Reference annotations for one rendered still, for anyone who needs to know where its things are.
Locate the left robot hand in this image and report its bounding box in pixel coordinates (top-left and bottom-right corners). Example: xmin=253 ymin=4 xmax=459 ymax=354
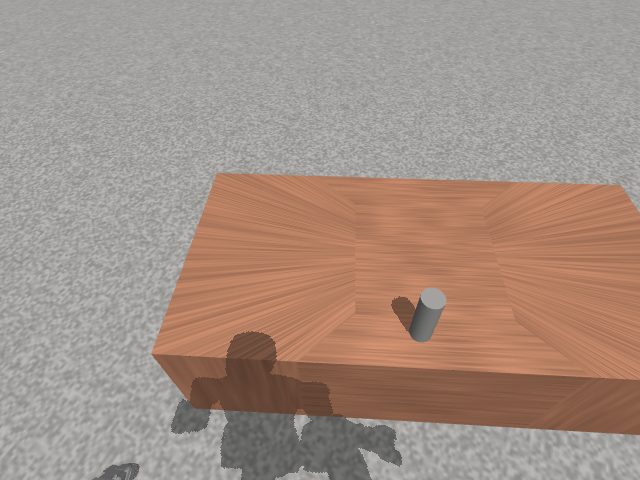
xmin=92 ymin=463 xmax=139 ymax=480

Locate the can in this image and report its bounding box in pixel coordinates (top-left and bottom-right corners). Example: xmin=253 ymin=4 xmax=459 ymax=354
xmin=409 ymin=288 xmax=446 ymax=343

